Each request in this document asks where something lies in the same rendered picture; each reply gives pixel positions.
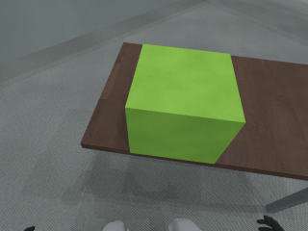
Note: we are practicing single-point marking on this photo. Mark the carton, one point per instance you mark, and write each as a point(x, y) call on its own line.
point(183, 104)

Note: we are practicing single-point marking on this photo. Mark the right robot thigh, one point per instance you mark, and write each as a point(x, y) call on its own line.
point(183, 224)

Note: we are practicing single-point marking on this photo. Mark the robot thigh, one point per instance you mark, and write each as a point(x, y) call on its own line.
point(183, 224)
point(116, 226)

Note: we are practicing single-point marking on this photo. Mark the right robot hand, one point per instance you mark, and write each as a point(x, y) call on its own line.
point(269, 221)

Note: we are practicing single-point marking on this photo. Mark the left robot thigh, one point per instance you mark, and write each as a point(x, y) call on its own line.
point(116, 226)

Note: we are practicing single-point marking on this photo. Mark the table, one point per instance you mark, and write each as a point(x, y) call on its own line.
point(273, 141)

